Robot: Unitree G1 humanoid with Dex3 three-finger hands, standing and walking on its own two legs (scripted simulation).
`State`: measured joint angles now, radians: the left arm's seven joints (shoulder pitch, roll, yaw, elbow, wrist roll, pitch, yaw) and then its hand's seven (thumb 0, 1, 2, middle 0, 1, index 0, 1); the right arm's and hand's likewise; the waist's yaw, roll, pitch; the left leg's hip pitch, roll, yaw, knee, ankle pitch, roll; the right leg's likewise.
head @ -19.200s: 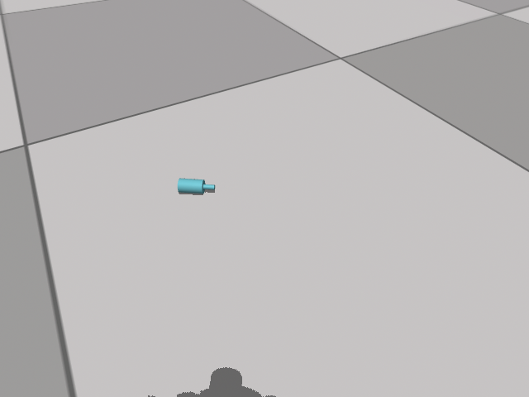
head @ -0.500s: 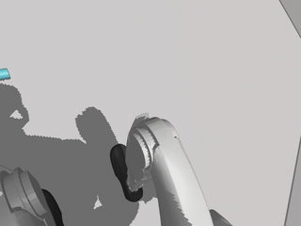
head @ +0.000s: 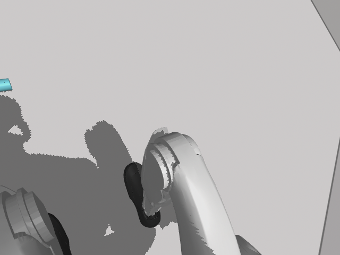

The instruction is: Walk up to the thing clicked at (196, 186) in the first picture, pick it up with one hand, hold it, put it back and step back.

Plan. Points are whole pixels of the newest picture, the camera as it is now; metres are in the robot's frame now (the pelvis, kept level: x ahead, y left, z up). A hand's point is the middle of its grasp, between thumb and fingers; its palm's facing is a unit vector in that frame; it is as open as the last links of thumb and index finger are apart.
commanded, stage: close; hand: left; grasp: from above
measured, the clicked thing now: out of the picture +0.50 +0.26 -0.27
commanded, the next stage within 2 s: settle in 0.02 s
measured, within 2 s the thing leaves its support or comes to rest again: leaves its support in 0.40 s
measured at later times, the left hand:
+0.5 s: hand out of the picture +0.48 +0.31 -0.23, palm faces -0.42 -0.10 -0.90, open 10.1 cm
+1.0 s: hand out of the picture +0.47 +0.30 -0.13, palm faces -0.45 -0.05 -0.89, open 10.0 cm
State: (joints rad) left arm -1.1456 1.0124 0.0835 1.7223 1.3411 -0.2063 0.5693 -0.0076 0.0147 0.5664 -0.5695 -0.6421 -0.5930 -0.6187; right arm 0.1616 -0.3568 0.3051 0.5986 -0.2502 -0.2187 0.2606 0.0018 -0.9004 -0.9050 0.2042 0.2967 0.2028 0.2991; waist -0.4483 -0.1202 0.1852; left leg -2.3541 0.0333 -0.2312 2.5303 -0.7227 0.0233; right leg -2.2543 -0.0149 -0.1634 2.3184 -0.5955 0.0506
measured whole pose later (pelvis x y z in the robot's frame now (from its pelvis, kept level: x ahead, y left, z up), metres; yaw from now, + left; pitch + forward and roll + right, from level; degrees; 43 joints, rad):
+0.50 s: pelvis +0.00 +0.00 +0.00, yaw +1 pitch +31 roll -14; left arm -1.06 0.95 0.14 1.54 1.32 -0.17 0.48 0.00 0.02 0.48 -0.67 -0.51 -0.69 -0.49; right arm 0.22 -0.35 0.23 0.62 -0.23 -0.19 0.27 0.00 -0.91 -0.91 0.21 0.30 0.20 0.30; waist -0.40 -0.08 0.13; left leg -2.37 0.03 -0.22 2.51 -0.72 0.01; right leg -2.28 -0.02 -0.15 2.32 -0.60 0.04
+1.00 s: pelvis +0.00 -0.01 +0.03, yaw +6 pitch +34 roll -9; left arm -1.06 0.75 0.01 1.41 1.27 -0.17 0.29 0.00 0.02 0.39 -0.75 -0.41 -0.77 -0.38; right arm 0.19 -0.33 0.10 0.65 -0.14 -0.07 0.19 0.00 -0.91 -0.91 0.20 0.30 0.20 0.30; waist -0.32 0.01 -0.02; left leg -2.31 0.02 -0.14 2.38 -0.68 0.01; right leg -2.26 -0.05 -0.09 2.26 -0.60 0.02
